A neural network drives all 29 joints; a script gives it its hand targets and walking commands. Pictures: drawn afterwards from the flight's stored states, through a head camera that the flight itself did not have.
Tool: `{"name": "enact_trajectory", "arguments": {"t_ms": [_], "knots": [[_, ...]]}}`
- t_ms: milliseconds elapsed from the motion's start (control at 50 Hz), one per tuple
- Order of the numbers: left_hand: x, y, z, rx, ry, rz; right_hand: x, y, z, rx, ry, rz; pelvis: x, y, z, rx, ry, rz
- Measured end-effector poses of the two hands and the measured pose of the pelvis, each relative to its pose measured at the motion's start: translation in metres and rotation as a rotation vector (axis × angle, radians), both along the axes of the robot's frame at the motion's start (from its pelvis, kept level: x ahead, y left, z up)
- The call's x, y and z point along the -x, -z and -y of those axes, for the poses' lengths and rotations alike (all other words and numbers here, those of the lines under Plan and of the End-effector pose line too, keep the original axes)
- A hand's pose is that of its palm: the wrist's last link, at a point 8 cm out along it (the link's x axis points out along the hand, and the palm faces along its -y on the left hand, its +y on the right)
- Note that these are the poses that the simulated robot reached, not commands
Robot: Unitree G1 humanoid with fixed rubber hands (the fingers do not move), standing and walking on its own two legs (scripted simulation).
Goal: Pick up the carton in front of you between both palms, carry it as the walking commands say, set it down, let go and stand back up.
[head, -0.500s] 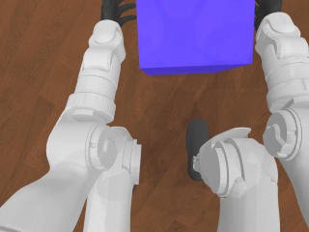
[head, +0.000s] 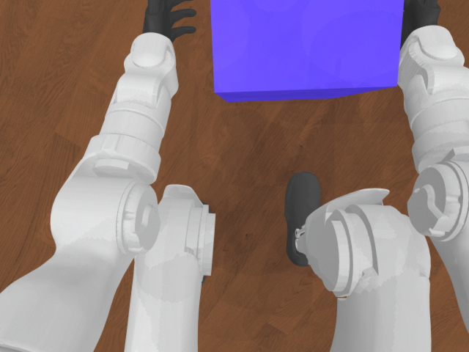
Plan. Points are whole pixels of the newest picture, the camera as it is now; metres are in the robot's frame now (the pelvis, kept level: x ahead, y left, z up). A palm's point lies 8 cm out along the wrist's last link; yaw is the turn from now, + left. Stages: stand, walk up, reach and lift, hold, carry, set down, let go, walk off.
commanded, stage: set down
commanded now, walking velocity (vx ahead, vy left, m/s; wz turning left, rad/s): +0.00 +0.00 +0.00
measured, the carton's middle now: (289, 28) +0.54 -0.09 -0.24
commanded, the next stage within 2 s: let go in 1.28 s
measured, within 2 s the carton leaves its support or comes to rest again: neither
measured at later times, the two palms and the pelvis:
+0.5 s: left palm out of the picture +0.53 +0.11 -0.08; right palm out of the picture +0.51 -0.27 -0.09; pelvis +0.00 +0.00 +0.05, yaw -1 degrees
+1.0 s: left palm out of the picture +0.54 +0.12 +0.06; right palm out of the picture +0.51 -0.28 +0.06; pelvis +0.03 -0.01 +0.17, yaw -2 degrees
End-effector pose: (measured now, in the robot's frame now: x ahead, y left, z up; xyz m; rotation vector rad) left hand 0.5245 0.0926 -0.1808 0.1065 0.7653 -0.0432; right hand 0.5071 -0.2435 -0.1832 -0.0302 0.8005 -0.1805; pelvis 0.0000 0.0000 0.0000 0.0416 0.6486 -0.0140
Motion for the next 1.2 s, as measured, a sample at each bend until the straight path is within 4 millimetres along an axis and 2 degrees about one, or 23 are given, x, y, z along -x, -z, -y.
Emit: {"name": "enact_trajectory", "arguments": {"t_ms": [60,120,200,280,380,560,840,980,1200], "knots": [[0.007,0.011,-0.024,-0.022,-0.050,-0.009,0.008,0.011,0.013,0.027,0.040,-0.018,-0.001,-0.001,0.001,-0.001,0.001,0.010],[0.010,0.016,-0.035,-0.025,-0.059,-0.005,0.010,0.012,0.023,0.032,0.065,0.004,-0.001,-0.001,0.001,0.001,-0.001,0.018],[0.005,0.009,-0.033,-0.010,-0.051,0.028,0.009,0.007,0.026,0.023,0.074,0.040,0.000,0.000,0.000,0.006,-0.002,0.025],[-0.005,-0.011,-0.026,0.000,-0.056,0.080,0.004,-0.008,0.024,0.015,0.070,0.089,0.002,-0.002,-0.002,0.007,0.001,0.026],[-0.011,-0.050,-0.018,-0.005,-0.066,0.131,-0.001,-0.045,0.023,0.010,0.057,0.156,0.004,-0.014,-0.004,0.004,0.012,0.026],[-0.010,-0.121,-0.016,-0.018,-0.092,0.114,0.001,-0.117,0.025,0.013,0.049,0.141,-0.001,-0.062,-0.003,-0.012,0.024,-0.051],[-0.011,-0.193,-0.024,-0.019,-0.095,0.150,0.000,-0.189,0.030,0.025,0.032,0.165,-0.018,-0.123,0.003,-0.016,0.030,-0.148],[-0.011,-0.238,-0.025,-0.017,-0.095,0.153,0.002,-0.235,0.037,0.022,0.023,0.167,-0.026,-0.162,0.005,-0.016,0.040,-0.157],[-0.008,-0.309,-0.029,-0.012,-0.094,0.153,0.002,-0.307,0.035,0.014,0.008,0.168,-0.038,-0.223,0.007,-0.018,0.053,-0.147]]}}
